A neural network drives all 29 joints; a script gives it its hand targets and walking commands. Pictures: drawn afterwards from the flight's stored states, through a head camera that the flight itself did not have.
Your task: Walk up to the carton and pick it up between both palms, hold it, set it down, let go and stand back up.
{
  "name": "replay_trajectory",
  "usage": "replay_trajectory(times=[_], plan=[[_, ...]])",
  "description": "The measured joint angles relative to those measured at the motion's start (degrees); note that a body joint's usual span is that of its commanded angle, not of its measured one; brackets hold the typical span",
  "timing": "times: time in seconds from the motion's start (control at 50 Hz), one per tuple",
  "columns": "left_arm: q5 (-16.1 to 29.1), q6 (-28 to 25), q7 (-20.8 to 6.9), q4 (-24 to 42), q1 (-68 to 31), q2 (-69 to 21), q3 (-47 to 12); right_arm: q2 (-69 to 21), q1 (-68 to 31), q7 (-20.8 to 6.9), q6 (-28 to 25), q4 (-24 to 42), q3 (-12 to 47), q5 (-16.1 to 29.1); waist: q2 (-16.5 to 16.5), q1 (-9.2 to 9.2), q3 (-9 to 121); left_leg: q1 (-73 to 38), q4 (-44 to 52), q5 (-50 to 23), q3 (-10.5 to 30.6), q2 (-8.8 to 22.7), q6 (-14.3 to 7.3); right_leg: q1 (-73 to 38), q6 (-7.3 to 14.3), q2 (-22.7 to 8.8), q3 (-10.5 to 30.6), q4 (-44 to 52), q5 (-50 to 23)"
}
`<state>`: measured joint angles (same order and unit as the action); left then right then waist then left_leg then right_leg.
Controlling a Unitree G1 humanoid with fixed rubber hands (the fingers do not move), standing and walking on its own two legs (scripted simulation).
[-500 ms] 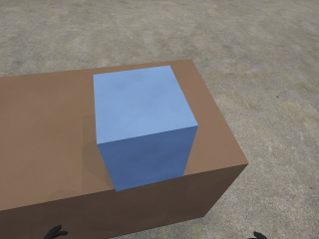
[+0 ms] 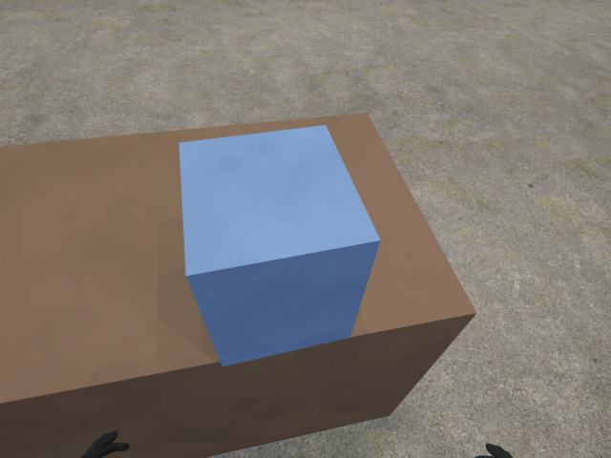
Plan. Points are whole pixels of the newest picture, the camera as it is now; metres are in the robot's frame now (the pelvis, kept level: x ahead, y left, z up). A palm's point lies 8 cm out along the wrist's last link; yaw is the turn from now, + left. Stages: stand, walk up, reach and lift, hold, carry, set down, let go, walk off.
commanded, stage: walk up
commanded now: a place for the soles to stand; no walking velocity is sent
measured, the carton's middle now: (272, 249) +0.38 +0.04 +0.04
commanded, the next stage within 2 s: none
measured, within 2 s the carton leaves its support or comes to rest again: neither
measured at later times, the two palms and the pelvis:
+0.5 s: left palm out of the picture +0.11 +0.28 -0.11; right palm out of the picture +0.08 -0.29 -0.11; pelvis +0.00 +0.00 +0.00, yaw +0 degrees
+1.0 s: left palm out of the picture +0.11 +0.28 -0.11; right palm out of the picture +0.08 -0.29 -0.11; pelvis +0.00 +0.00 +0.00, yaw +0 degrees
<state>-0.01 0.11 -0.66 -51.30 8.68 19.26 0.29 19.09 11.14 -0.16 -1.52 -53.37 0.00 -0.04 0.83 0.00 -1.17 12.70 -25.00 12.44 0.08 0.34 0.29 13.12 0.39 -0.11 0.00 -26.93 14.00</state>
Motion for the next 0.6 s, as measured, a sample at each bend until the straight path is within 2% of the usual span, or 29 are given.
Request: replay_trajectory(times=[0.6], plan=[[0.0,-0.01,0.0,0.0,-0.01,0.06,0.02,0.02,0.0,0.0,0.0,0.08,0.0,0.0,0.04,0.0,-0.18,0.0,0.0,0.04,0.01,0.0,0.0,-0.01,0.0,0.0,0.0,0.0,0.06]])
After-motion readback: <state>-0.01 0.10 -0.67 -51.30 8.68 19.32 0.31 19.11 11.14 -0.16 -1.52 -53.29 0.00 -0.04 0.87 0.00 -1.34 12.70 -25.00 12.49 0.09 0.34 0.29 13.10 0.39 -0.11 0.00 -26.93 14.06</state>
